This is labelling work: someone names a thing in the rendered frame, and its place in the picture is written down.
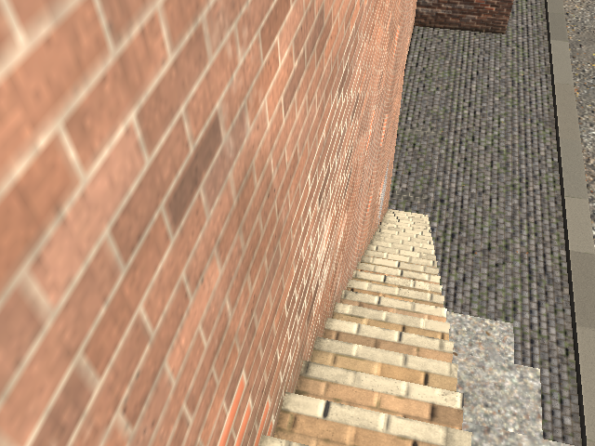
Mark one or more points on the stairs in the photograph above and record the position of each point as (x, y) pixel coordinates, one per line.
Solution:
(382, 374)

